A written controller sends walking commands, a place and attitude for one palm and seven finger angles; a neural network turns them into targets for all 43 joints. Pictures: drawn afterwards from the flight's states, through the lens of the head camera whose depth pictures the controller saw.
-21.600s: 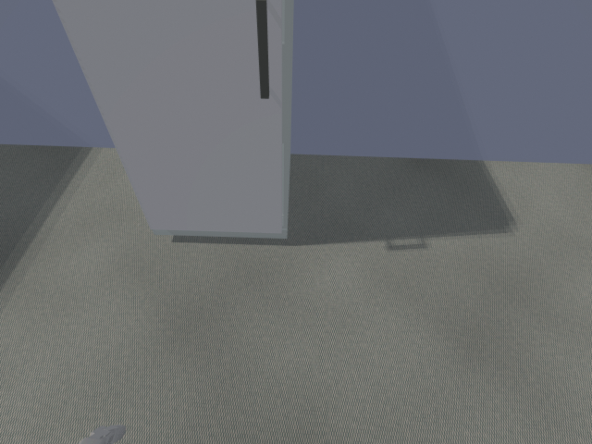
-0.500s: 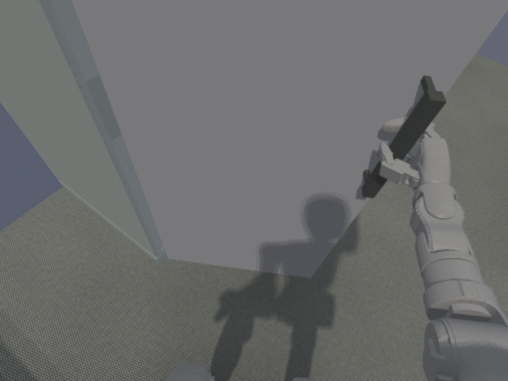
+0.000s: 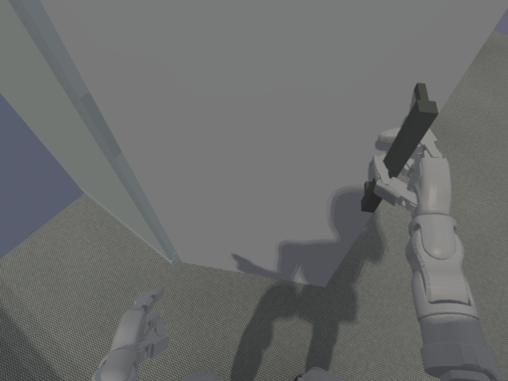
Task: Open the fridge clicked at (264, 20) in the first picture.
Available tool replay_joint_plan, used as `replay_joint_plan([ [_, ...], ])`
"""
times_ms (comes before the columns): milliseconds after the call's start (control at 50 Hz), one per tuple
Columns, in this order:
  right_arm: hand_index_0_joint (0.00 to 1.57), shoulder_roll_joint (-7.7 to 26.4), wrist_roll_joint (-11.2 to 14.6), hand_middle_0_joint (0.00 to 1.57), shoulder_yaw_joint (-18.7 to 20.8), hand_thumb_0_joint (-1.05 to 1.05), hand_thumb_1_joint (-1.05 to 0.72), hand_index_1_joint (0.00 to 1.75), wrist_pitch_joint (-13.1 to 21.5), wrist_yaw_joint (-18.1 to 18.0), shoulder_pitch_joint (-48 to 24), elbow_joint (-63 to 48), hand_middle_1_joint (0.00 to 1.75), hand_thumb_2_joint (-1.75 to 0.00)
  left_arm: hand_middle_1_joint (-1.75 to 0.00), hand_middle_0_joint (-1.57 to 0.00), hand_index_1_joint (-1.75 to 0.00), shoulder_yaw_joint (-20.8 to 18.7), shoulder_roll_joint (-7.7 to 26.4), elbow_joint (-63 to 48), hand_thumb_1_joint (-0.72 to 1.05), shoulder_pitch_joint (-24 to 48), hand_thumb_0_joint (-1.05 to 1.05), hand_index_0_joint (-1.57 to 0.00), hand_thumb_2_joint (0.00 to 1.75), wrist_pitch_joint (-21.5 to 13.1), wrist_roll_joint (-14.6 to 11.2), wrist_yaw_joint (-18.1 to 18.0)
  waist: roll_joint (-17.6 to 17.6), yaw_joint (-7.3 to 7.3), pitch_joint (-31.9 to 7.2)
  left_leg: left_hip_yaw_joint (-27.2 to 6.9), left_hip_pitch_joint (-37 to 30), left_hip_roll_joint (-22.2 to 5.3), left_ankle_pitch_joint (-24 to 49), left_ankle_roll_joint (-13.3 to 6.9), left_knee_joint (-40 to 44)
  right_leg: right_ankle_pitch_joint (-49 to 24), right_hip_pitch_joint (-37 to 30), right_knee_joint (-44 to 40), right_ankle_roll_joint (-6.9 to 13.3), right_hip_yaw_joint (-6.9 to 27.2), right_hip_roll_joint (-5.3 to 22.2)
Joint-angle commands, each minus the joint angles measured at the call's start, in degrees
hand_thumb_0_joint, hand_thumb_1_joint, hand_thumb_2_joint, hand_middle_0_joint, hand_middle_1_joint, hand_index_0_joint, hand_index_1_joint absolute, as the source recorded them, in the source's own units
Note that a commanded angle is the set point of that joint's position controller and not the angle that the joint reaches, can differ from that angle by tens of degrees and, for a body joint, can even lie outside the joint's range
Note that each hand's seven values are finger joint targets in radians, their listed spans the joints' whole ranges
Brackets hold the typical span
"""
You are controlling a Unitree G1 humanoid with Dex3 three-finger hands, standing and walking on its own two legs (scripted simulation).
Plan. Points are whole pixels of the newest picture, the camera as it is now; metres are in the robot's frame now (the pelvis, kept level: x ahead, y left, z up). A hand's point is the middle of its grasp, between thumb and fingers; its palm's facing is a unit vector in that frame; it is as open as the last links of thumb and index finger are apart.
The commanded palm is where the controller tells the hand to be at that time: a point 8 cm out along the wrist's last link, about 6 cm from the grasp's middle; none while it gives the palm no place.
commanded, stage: stop walking and hold the door back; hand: right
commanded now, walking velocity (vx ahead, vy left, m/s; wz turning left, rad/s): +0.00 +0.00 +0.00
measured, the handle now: (390, 157) +0.44 -0.17 +0.10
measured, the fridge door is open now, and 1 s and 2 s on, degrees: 63 64 64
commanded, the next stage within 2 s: loosen the grip on the handle in 0.08 s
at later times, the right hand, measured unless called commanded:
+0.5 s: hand (388, 186) +0.38 -0.16 +0.10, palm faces +0.05 +0.98 -0.19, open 11.3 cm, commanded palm +0.36 -0.21 +0.11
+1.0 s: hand (397, 192) +0.38 -0.18 +0.08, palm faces +0.07 +0.98 -0.19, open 14.6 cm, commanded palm +0.34 -0.24 +0.10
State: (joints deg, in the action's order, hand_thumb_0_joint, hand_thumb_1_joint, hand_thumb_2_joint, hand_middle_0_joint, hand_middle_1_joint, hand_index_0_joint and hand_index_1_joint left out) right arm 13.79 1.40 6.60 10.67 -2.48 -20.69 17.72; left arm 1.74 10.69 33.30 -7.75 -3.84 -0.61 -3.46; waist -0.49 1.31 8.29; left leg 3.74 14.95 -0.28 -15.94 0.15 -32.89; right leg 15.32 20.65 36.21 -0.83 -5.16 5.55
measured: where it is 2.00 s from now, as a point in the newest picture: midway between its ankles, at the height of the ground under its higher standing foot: outside the picture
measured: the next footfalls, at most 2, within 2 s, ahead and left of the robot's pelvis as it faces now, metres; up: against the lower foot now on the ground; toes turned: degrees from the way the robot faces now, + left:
none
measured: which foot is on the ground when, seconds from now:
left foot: down 0.00-1.00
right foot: down 0.00-1.00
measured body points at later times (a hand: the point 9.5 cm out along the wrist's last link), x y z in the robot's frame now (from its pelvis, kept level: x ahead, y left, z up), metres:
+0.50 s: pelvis -0.03 -0.02 +0.00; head -0.01 -0.03 +0.44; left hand +0.04 +0.27 -0.10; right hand +0.37 -0.21 +0.11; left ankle -0.01 +0.12 -0.73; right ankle +0.03 -0.13 -0.73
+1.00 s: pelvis -0.01 -0.01 -0.01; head +0.01 -0.01 +0.44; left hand +0.09 +0.25 -0.11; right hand +0.37 -0.23 +0.10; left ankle -0.01 +0.12 -0.73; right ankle +0.03 -0.13 -0.73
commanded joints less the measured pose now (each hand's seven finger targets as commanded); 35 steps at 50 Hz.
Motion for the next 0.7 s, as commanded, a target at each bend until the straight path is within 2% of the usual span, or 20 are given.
replay_joint_plan([
  [0, 0.45, 16.37, 0.86, 0.45, 9.57, 0.00, -0.90, 1.40, 2.02, -2.32, -18.47, -6.94, 1.40, -0.90, -0.30, -0.20, -0.30, -3.33, 8.74, -4.57, 0.90, -2.10, 0.00, -0.20, 0.90, -0.82, -0.50, -2.20, 8.23, -0.55, -25.90, -10.92, -13.59, -11.66, 37.50, -3.42, 3.26, -10.26, -4.77, 2.26, -0.56, 1.76, -0.11],
  [40, 0.45, 15.94, 0.87, 0.45, 9.14, 0.00, -0.90, 1.40, 1.77, -2.40, -22.11, -2.88, 1.40, -0.90, -0.30, -0.20, -0.30, -2.35, 7.79, -3.50, 0.90, -1.00, 0.00, -0.20, 0.90, -0.32, -0.18, -2.91, 12.09, -1.17, -23.84, -12.70, -14.31, -15.08, 40.65, -5.34, 4.58, 4.47, -0.17, 3.70, -0.35, 3.40, -1.98],
  [60, 0.45, 17.05, 0.79, 0.45, 10.45, 0.00, -0.90, 1.40, 1.60, -2.44, -21.85, -0.83, 1.40, -0.90, -0.30, -0.20, -0.30, -2.13, 7.84, -2.92, 0.90, -0.80, 0.00, -0.20, 0.90, -0.23, -0.05, -3.28, 12.33, -1.50, -22.75, -12.14, -13.41, -15.10, 38.48, -5.33, 4.94, 5.17, -0.11, 1.82, -0.11, 3.96, -2.27],
  [100, 0.45, 16.73, 0.63, 0.45, 9.83, 0.00, -0.90, 1.40, 1.57, -2.29, -23.42, 1.81, 1.40, -0.90, -0.30, -0.20, -0.30, -1.98, 8.36, -1.82, 0.90, -1.30, 0.00, -0.20, 0.90, 0.09, 0.22, -3.88, 10.42, -1.29, -23.17, -8.90, -12.59, -13.06, 34.96, -3.78, 3.10, -3.76, -4.49, -4.69, 0.17, 3.73, -1.86],
  [140, 0.45, 14.26, 0.83, 0.45, 7.34, 0.00, -0.90, 1.40, 2.44, -1.75, -22.97, 2.40, 1.40, -0.90, -0.30, -0.20, -0.30, -2.04, 8.62, -1.96, 0.90, -0.94, 0.00, -0.20, 0.90, 0.38, 0.15, -3.93, 4.45, -1.56, -23.12, -4.77, -7.23, -8.34, 22.97, -0.50, 2.22, -18.68, -10.91, -8.16, 1.60, 5.61, 1.51],
  [160, 0.45, 32.55, -5.33, 0.45, 17.92, 0.00, -0.90, 1.40, 3.09, -0.26, -55.35, -7.75, 1.40, -0.90, -0.30, -0.20, -0.30, -6.47, 8.73, -4.16, 0.90, -0.42, 0.00, -0.20, 0.90, -1.66, 0.26, -1.14, 13.81, -3.74, -19.21, -10.32, -8.71, -7.01, 32.77, 1.22, 9.62, -14.92, -6.04, -1.49, 2.17, 1.27, -1.13],
  [180, 0.45, 35.34, -6.94, 0.45, 21.94, 0.00, -0.78, 1.40, -0.57, 3.25, -58.02, 4.97, 1.40, -0.84, -0.30, -0.20, -0.30, -9.24, 12.22, 3.55, 0.90, -2.75, 0.00, -0.20, 0.90, -4.11, 2.12, 0.39, -1.37, -0.68, -37.86, -3.24, -16.75, -2.37, 43.83, -4.35, -3.27, -27.30, -4.15, -11.73, 1.58, 0.69, -5.25],
  [200, 0.45, 13.95, -4.63, 0.45, 7.08, 0.00, -0.66, 1.40, -2.26, 4.82, -37.49, 13.71, 1.40, -0.78, -0.30, -0.20, -0.30, -7.19, 10.70, -0.73, 0.90, -9.70, 0.00, -0.20, 0.90, -5.92, 0.11, 0.59, 4.61, 1.01, -39.90, 0.40, -3.90, 0.44, 35.02, -2.17, -4.96, -39.63, -16.45, -8.69, 0.94, 3.29, -5.25],
  [220, 0.45, 9.33, -0.69, 0.45, 10.16, 0.00, -0.54, 1.40, -1.67, 6.54, -22.68, 13.58, 1.40, -0.73, -0.30, -0.20, -0.30, -7.11, 11.35, -0.03, 0.90, -10.32, 0.00, -0.20, 0.90, -6.06, 0.13, 1.60, -1.99, -1.71, -37.69, 0.57, 4.12, 0.97, 24.21, -0.88, -1.71, -43.99, -22.33, -6.28, -0.24, 5.74, -3.24],
  [240, 0.45, 9.37, 3.05, 0.45, 9.84, 0.00, -0.42, 1.40, 0.66, 6.76, -22.57, 5.82, 1.40, -0.67, -0.30, -0.20, -0.30, -6.28, 11.67, -0.91, 0.90, -7.76, 0.00, -0.20, 0.90, -5.59, 0.76, 2.62, -4.08, -2.85, -35.52, -0.51, 4.39, 0.32, 17.59, -1.14, 1.78, -38.96, -24.05, -5.30, -1.01, 5.39, -2.30],
  [260, 0.45, 6.96, 3.41, 0.45, 7.17, 0.00, -0.30, 1.40, 2.27, 6.50, -23.09, 6.68, 1.40, -0.61, -0.30, -0.20, -0.30, -6.07, 11.68, -1.32, 0.90, -6.52, 0.00, -0.20, 0.90, -5.31, 0.82, 3.23, -1.05, -1.38, -30.20, -0.23, 5.23, 0.64, 16.31, -1.35, 2.76, -30.21, -19.51, -5.37, -0.33, 4.97, -2.81],
  [300, 0.45, 4.32, 0.81, 0.45, 3.53, 0.00, -0.05, 1.40, 5.62, 4.55, -22.87, 6.01, 1.40, -0.49, -0.30, -0.20, -0.30, -6.31, 11.85, -2.15, 0.90, -8.21, 0.00, -0.20, 0.90, -4.57, 0.71, 4.51, 1.68, -0.18, -26.22, 0.03, 6.32, 0.91, 15.46, -1.37, 2.05, -24.07, -13.88, -4.78, 0.86, 4.33, -2.76],
  [360, 0.45, 8.09, -2.39, 0.45, 4.19, 0.00, 0.31, 1.40, 8.27, 1.92, -24.05, 6.25, 1.40, -0.32, -0.30, -0.20, -0.30, -6.91, 12.27, -3.08, 0.90, -8.61, 0.00, -0.20, 0.90, -3.20, 0.23, 4.94, -1.58, -0.19, -26.58, -0.37, 9.98, 0.99, 6.15, -1.79, 0.51, -11.22, -9.93, -4.88, 0.94, 4.47, -2.98],
  [400, 0.42, 10.86, -3.74, 0.42, 4.00, 0.00, 0.55, 1.37, 8.49, 0.62, -29.13, 6.67, 1.37, -0.20, -0.30, -0.20, -0.30, -6.57, 12.63, -3.48, 0.90, -8.44, 0.00, -0.20, 0.90, -2.38, -0.19, 4.35, -1.49, 1.32, -24.73, -1.09, 11.39, 0.87, 0.47, -1.65, 1.17, -1.55, -6.99, -5.79, 1.48, 4.62, -3.39],
  [460, 0.38, 11.88, -3.69, 0.38, 2.97, 0.00, 0.55, 1.32, 8.07, -0.26, -33.75, 9.74, 1.32, -0.20, -0.30, -0.20, -0.30, -6.07, 13.01, -3.15, 0.90, -8.25, 0.00, -0.20, 0.90, -2.45, -0.90, 3.21, -1.60, 2.44, -22.26, -1.87, 13.90, 0.76, -6.79, -1.56, 2.19, 11.69, -3.81, -7.44, 1.76, 5.36, -3.89],
  [480, 0.37, 14.04, -3.46, 0.37, 4.50, 0.00, 0.55, 1.30, 8.26, -0.67, -35.03, 9.90, 1.30, -0.20, -0.30, -0.20, -0.30, -6.01, 13.26, -2.76, 0.90, -8.39, 0.00, -0.20, 0.90, -2.43, -0.92, 2.67, -0.34, 2.65, -22.03, -2.13, 13.44, 0.72, -7.34, -1.54, 2.63, 12.67, -3.12, -7.20, 2.04, 5.39, -3.91],
  [540, 0.33, 12.27, -1.12, 0.33, 2.40, 0.00, 0.55, 1.25, 9.91, -0.01, -39.14, 9.91, 1.25, -0.20, -0.30, -0.20, -0.30, -5.34, 13.02, -2.12, 0.90, -8.21, 0.00, -0.20, 0.90, -3.51, -1.12, 1.83, -0.47, 2.98, -23.43, -2.91, 13.36, 0.87, -10.56, -1.37, 3.37, 14.93, -2.73, -6.71, 1.89, 5.05, -4.55],
  [560, 0.32, 16.49, -0.86, 0.32, 7.28, 0.00, 0.55, 1.23, 10.49, 0.27, -33.05, 13.35, 1.23, -0.20, -0.30, -0.20, -0.30, -5.64, 13.60, -1.67, 0.90, -8.69, 0.00, -0.20, 0.90, -3.73, -0.78, 1.62, 1.45, 1.11, -23.34, -3.22, 12.07, 0.88, -11.25, -1.60, 3.41, 14.35, -1.05, -6.40, 1.97, 4.92, -4.76],
  [600, 0.29, 14.85, -0.06, 0.29, 5.15, 0.00, 0.55, 1.20, 12.49, 1.42, -34.35, 9.79, 1.20, -0.20, -0.30, -0.20, -0.30, -4.96, 13.14, -2.64, 0.90, -8.14, 0.00, -0.20, 0.90, -4.18, -0.71, 1.57, -0.04, 1.20, -25.67, -3.16, 10.95, 1.01, -9.87, -1.60, 2.43, 12.85, -1.08, -5.84, 2.19, 5.14, -5.00],
  [680, 0.25, 18.10, 0.81, 0.25, 8.73, 0.00, 0.55, 1.15, 13.29, 1.62, -30.40, 9.68, 1.15, -0.20, -0.30, -0.20, -0.30, -4.66, 13.26, -2.82, 0.90, -8.14, 0.00, -0.20, 0.90, -4.67, -0.43, 1.28, 0.05, 0.06, -24.91, -3.63, 10.37, 1.29, -9.77, -1.72, 1.97, 12.08, 0.50, -5.17, 2.50, 5.64, -5.18],
])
